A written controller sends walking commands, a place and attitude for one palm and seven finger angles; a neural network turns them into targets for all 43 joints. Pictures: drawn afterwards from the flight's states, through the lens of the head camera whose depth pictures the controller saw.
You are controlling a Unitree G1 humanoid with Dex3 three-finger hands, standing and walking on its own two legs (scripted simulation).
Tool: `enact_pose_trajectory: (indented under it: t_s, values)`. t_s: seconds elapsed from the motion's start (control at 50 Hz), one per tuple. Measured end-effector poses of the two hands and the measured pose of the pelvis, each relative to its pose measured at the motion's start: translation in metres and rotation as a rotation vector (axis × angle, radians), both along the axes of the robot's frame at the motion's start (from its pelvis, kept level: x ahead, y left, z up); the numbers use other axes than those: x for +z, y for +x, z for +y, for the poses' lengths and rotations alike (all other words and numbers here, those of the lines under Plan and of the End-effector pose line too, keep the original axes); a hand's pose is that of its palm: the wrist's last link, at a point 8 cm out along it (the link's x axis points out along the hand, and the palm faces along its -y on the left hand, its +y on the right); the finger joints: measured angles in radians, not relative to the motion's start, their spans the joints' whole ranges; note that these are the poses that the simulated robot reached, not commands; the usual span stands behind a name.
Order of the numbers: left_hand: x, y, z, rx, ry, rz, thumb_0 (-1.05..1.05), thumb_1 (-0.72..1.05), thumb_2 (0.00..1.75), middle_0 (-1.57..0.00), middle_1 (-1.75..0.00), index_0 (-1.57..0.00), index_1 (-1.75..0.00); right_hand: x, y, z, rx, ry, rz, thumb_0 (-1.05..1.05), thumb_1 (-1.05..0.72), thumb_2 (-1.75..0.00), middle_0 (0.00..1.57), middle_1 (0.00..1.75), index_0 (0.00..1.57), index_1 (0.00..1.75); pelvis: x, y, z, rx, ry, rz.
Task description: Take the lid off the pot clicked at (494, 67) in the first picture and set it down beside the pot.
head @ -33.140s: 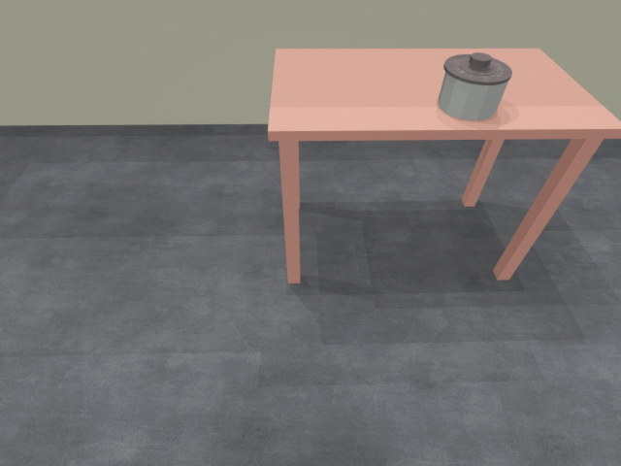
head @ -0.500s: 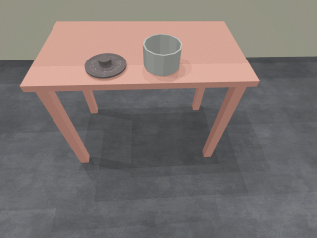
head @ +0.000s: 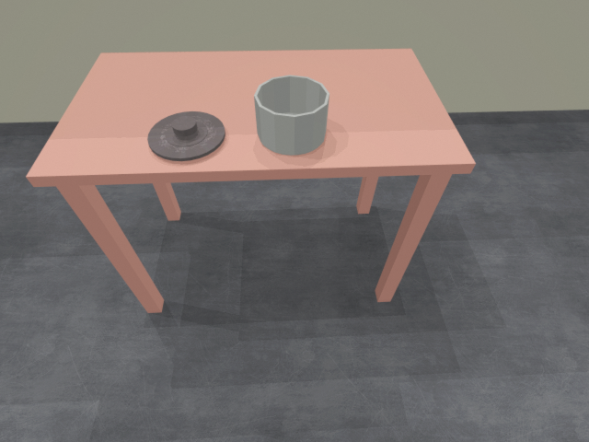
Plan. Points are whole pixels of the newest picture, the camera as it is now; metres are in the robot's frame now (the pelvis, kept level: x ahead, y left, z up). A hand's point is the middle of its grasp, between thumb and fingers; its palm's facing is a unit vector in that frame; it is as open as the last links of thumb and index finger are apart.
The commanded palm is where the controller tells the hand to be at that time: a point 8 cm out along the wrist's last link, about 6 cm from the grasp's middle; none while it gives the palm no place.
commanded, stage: let the arm hang, fingers relaxed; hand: left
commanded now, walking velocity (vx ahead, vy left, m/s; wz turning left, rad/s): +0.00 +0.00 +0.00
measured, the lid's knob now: (184, 126) +0.73 +0.28 -0.01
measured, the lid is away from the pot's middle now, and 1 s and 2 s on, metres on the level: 0.24 0.24 0.24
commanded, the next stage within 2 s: look to check the result in 1.18 s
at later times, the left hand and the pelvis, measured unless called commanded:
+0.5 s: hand out of the picture +0.01 +0.19 -0.17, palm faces +0.03 -0.98 -0.21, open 7.3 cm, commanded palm none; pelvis -0.02 +0.01 +0.00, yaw +0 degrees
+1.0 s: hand out of the picture -0.04 +0.18 -0.17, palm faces +0.03 -0.98 -0.17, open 7.3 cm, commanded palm none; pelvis -0.03 +0.02 +0.01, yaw +0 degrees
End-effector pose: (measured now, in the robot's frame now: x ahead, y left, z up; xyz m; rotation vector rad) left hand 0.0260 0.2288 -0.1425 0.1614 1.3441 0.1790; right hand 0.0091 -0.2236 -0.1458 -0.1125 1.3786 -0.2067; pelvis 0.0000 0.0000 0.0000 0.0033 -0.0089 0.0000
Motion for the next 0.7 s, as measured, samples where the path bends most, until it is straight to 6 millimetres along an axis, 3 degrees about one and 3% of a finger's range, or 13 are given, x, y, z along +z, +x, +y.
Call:
enact_pose_trajectory:
  t_s: [0.32, 0.7]
  values:
    - [0.003, -0.009, 0.004, -0.003, -0.002, 0.007, 0.01, 0.93, 0.90, -0.20, -0.30, -0.20, -0.30, 0.000, -0.040, 0.021, -0.026, 0.036, 0.072, 0.00, -0.91, -0.89, 0.20, 0.30, 0.20, 0.30, 0.003, -0.008, 0.005, -0.002, -0.001, -0.010]
    - [0.002, -0.048, 0.004, 0.010, -0.026, 0.059, 0.01, 0.93, 0.90, -0.20, -0.30, -0.20, -0.30, 0.003, -0.054, 0.030, -0.017, 0.037, 0.063, 0.00, -0.90, -0.89, 0.20, 0.30, 0.20, 0.30, 0.006, -0.024, 0.013, -0.003, -0.001, -0.016]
